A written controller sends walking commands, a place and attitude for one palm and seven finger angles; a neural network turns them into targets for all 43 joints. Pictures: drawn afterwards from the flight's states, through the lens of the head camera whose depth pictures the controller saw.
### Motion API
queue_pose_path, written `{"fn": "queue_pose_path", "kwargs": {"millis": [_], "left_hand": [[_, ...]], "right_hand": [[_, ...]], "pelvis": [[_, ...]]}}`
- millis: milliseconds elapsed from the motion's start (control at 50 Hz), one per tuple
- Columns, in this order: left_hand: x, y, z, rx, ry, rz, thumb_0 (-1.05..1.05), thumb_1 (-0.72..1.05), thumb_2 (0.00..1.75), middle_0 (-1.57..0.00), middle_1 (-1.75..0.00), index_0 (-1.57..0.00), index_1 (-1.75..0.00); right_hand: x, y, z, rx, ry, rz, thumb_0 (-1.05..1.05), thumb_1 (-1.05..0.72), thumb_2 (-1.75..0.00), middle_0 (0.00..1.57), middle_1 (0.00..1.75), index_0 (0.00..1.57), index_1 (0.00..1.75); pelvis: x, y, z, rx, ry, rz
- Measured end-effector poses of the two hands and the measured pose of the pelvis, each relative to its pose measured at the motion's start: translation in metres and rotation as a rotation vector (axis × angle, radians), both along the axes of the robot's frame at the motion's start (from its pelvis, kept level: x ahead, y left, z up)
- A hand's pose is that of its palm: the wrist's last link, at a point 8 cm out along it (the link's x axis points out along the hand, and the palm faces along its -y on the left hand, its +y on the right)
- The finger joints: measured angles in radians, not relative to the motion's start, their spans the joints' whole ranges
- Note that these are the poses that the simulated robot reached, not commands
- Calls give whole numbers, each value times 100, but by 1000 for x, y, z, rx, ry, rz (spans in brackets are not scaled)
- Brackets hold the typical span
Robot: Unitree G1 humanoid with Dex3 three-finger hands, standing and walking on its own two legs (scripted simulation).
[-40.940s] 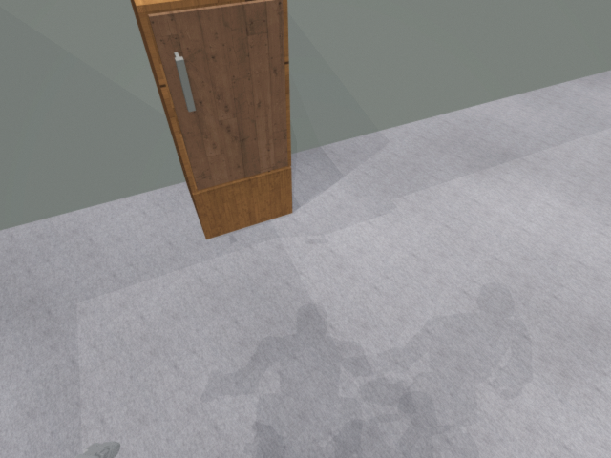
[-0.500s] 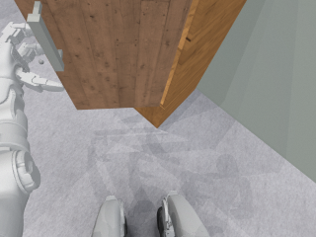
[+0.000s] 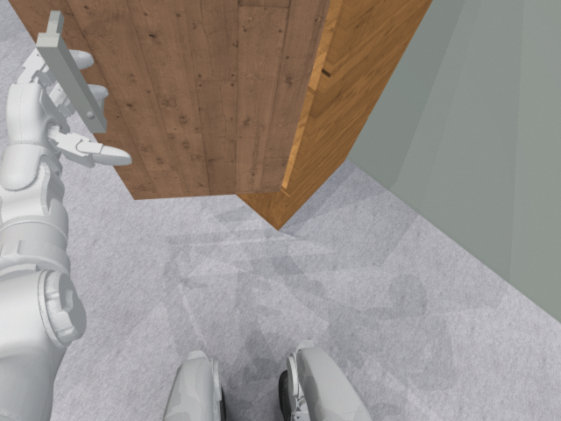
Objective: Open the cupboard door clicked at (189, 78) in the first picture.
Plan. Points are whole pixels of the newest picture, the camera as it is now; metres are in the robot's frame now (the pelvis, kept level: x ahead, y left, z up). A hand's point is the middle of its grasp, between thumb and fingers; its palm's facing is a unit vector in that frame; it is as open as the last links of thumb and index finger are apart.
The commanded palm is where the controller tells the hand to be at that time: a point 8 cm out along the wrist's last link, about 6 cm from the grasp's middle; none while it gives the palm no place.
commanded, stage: slide the fingers in behind the handle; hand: left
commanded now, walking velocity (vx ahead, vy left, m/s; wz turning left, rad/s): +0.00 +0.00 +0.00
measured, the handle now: (79, 78) +0.57 +0.23 +0.07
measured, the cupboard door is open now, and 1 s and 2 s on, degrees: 48 48 78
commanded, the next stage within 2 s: close the thumb around the handle in 0.30 s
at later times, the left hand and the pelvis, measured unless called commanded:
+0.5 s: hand (92, 114) +0.52 +0.21 +0.05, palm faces +0.03 -1.00 +0.00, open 13.8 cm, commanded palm +0.50 +0.25 +0.06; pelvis +0.00 +0.00 +0.00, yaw +0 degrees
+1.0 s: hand (94, 113) +0.51 +0.20 +0.06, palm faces +0.02 -1.00 -0.01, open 5.9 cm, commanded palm +0.49 +0.24 +0.06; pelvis +0.00 +0.00 +0.00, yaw +0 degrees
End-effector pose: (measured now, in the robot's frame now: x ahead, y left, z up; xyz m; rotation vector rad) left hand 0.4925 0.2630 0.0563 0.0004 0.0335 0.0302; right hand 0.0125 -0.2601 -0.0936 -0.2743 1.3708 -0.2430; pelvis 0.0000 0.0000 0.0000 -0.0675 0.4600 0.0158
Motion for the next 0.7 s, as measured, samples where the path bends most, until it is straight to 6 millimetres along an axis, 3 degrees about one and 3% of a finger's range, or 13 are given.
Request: {"fn": "queue_pose_path", "kwargs": {"millis": [480, 700], "left_hand": [[2, -2, -1, 1, 4, -2, -1, -48, 31, -30, -120, -30, -120], [4, 0, 1, 8, -7, -1, -1, -10, 47, -32, -124, -33, -124]], "right_hand": [[-1, 1, 0, -7, 3, 6, 0, -91, -90, 21, 30, 20, 30], [-7, 4, 0, 2, 25, -8, 0, -91, -90, 21, 30, 20, 30]], "pelvis": [[-2, 3, -1, -2, 0, 5], [0, 4, 0, -2, 5, 0]]}}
